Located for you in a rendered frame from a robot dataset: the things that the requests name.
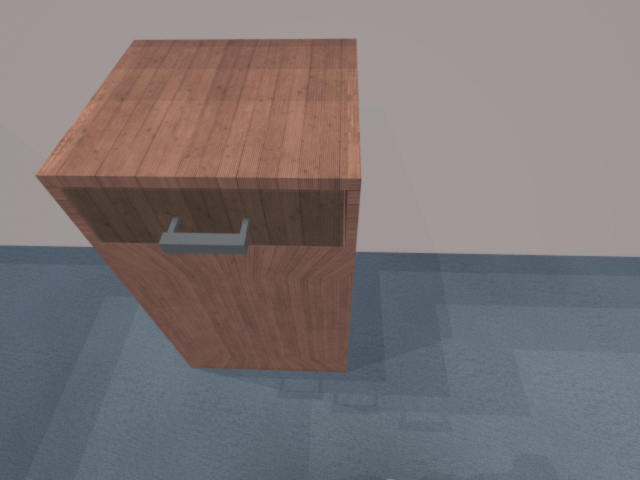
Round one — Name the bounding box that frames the drawer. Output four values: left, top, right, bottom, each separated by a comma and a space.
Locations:
61, 187, 344, 247

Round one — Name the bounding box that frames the handle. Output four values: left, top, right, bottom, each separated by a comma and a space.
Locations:
159, 217, 250, 254

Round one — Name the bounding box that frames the cabinet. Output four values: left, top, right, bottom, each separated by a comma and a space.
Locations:
35, 39, 361, 373

